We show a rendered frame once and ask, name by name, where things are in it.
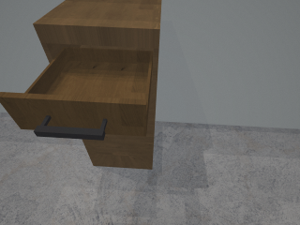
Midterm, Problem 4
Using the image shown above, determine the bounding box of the handle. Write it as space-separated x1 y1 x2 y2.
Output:
34 115 108 141

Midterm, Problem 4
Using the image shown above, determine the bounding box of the cabinet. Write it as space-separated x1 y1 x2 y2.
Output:
33 0 162 170

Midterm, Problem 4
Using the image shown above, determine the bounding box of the drawer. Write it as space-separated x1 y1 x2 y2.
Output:
0 47 153 137

